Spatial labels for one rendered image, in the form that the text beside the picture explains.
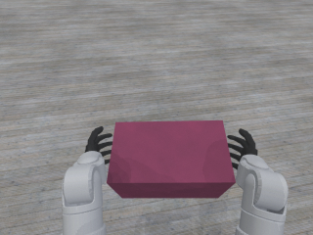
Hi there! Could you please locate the left robot hand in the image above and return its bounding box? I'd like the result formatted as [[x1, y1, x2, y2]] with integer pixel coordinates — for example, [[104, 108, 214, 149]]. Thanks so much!
[[84, 126, 112, 165]]

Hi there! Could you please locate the left robot forearm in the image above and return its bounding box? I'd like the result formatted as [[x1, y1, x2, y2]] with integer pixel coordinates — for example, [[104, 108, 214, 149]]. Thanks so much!
[[61, 151, 108, 235]]

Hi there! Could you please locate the right robot forearm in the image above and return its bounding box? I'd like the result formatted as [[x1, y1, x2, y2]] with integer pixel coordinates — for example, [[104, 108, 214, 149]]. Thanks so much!
[[235, 154, 289, 235]]

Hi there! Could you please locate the right robot hand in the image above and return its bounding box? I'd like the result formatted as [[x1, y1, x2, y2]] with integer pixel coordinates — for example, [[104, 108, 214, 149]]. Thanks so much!
[[227, 128, 258, 169]]

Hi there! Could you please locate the carton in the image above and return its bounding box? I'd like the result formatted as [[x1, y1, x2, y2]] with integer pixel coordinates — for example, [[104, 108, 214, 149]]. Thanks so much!
[[107, 120, 236, 199]]

